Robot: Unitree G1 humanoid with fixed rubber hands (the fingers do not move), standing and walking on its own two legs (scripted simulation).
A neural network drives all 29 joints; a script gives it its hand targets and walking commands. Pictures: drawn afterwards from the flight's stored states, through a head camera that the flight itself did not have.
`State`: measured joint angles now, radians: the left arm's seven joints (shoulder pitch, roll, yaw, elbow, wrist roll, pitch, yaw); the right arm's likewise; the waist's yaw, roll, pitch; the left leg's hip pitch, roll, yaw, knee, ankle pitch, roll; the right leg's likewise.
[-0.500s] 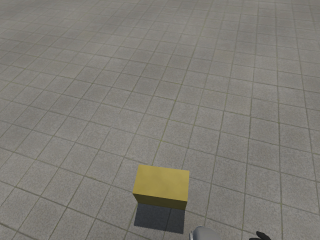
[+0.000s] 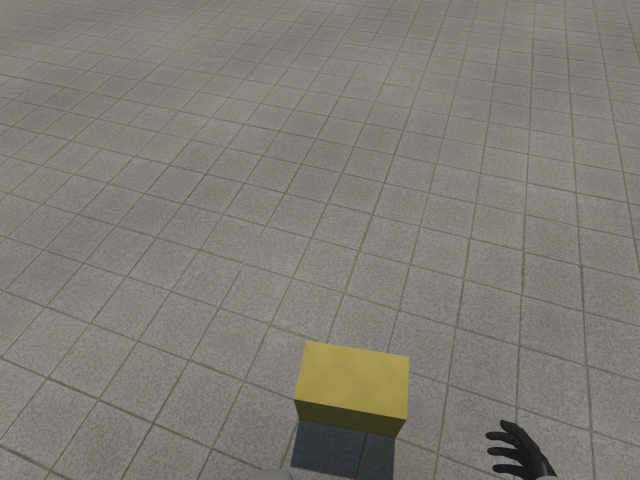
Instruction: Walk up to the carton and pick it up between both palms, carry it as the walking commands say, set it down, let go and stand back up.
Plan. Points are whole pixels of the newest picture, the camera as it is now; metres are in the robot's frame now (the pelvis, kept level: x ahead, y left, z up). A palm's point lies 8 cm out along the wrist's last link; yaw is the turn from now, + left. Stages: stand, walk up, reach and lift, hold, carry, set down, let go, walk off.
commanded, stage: walk up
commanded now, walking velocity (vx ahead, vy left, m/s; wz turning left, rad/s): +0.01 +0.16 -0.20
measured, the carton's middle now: (351, 389) +0.41 -0.01 -0.64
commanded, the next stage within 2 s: stand in 1.26 s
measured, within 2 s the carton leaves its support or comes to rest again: neither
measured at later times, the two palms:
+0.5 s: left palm out of the picture +0.10 +0.25 -0.09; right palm out of the picture +0.03 -0.24 -0.13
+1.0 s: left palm out of the picture +0.07 +0.31 -0.13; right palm out of the picture +0.10 -0.19 -0.10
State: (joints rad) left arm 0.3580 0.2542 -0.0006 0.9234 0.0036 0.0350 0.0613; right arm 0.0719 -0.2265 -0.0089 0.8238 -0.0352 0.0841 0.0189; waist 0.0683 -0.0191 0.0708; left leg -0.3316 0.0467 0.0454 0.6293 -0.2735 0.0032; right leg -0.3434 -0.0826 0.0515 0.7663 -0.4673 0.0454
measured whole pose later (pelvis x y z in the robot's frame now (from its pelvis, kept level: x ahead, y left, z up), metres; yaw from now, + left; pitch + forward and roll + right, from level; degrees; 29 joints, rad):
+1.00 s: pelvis +0.02 +0.06 +0.01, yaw -6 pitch +0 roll +0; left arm 0.26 0.24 0.00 0.96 0.00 0.05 0.02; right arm 0.19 -0.21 -0.02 0.83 -0.04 0.03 0.00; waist 0.03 -0.04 0.06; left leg -0.28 0.00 0.10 0.58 -0.30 0.04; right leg -0.32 -0.03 0.04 0.78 -0.49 0.03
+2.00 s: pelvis +0.00 +0.06 +0.01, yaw -8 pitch -1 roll +0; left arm 0.18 0.23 0.00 0.77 0.00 0.15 0.00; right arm 0.20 -0.22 -0.02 0.75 -0.02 0.13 0.00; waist 0.01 0.02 0.09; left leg -0.31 0.02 0.12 0.60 -0.27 0.04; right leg -0.29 0.00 0.04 0.62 -0.31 0.01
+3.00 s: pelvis -0.05 +0.05 -0.07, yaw -6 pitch +30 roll +1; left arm -0.71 0.23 0.15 0.77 -0.01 0.14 0.04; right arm -0.71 -0.30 -0.20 0.76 0.03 0.12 0.04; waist 0.01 -0.01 0.08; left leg -1.22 0.03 0.11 1.00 -0.29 0.04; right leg -1.22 -0.01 0.04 1.06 -0.36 0.01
